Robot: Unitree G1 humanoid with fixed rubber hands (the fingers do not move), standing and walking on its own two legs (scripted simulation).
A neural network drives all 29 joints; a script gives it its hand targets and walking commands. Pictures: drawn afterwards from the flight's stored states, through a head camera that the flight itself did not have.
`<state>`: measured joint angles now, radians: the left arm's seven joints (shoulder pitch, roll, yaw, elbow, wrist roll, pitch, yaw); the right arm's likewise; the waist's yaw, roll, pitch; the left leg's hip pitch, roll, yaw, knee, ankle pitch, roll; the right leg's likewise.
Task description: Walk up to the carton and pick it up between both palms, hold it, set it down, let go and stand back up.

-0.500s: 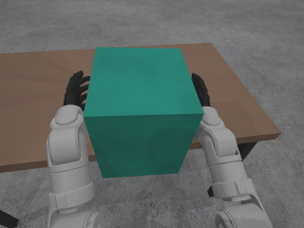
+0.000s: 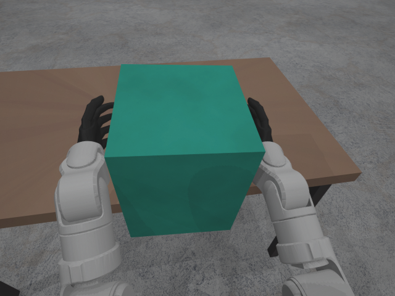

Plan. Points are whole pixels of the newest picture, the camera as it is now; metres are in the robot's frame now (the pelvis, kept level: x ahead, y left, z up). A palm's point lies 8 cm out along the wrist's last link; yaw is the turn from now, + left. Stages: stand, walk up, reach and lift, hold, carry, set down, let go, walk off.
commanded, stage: hold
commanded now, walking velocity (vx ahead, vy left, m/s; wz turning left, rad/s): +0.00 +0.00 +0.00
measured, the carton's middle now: (180, 153) +0.35 +0.01 +0.13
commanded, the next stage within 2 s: none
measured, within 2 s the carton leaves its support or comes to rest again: neither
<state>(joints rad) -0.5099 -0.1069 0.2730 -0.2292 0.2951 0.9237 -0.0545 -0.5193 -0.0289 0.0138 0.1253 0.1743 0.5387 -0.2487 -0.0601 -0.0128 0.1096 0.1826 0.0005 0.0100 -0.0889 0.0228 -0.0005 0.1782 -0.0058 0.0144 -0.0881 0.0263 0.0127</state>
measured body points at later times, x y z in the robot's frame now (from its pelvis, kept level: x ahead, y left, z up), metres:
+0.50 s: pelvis -0.01 +0.00 +0.00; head -0.01 +0.00 +0.45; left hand +0.36 +0.15 +0.18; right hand +0.37 -0.15 +0.16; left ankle +0.00 +0.12 -0.76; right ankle +0.00 -0.12 -0.76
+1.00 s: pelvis +0.00 +0.00 +0.00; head +0.00 +0.00 +0.45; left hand +0.36 +0.15 +0.18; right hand +0.37 -0.14 +0.16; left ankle +0.00 +0.12 -0.76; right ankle +0.00 -0.12 -0.76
